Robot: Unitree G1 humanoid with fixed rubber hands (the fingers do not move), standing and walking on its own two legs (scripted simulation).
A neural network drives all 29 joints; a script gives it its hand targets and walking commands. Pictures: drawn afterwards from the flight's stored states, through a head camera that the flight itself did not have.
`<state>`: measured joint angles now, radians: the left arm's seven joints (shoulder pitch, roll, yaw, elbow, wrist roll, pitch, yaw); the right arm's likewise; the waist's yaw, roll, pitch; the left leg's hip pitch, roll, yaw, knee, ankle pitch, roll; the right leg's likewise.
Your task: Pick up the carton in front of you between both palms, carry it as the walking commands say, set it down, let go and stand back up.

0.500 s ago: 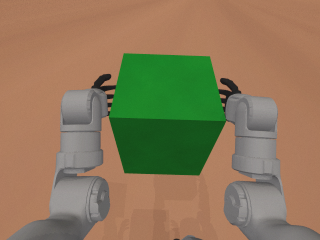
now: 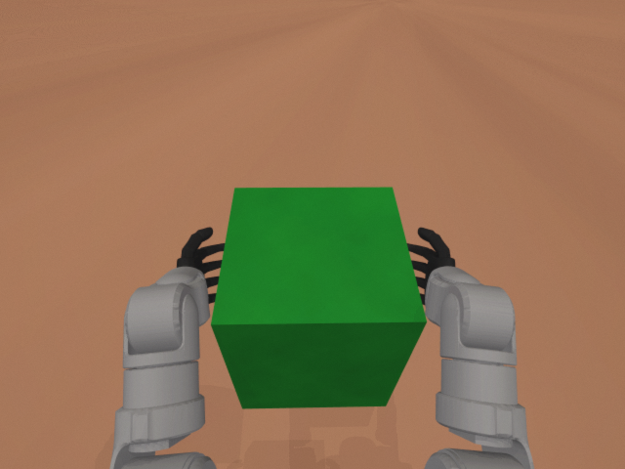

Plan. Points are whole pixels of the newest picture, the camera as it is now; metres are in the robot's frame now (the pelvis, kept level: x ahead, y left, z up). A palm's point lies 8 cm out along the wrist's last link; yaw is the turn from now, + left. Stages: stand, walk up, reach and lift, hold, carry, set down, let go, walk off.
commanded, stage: carry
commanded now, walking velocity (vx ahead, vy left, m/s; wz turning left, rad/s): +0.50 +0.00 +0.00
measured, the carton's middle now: (314, 302) +0.33 +0.00 +0.03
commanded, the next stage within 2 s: none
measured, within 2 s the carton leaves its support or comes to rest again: neither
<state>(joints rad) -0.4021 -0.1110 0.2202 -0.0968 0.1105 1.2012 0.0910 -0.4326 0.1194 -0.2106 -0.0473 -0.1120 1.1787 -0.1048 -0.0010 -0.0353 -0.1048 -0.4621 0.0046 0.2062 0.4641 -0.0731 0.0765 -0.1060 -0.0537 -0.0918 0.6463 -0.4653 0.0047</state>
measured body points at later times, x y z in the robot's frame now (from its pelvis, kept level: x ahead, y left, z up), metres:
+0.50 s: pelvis +0.32 -0.04 -0.01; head +0.26 -0.05 +0.44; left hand +0.59 +0.12 +0.10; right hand +0.59 -0.19 +0.09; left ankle +0.11 +0.08 -0.71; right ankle +0.45 -0.12 -0.73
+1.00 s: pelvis +0.62 -0.02 +0.00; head +0.58 -0.02 +0.45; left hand +0.88 +0.13 +0.10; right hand +0.89 -0.17 +0.10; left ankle +0.76 +0.09 -0.72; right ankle +0.45 -0.12 -0.72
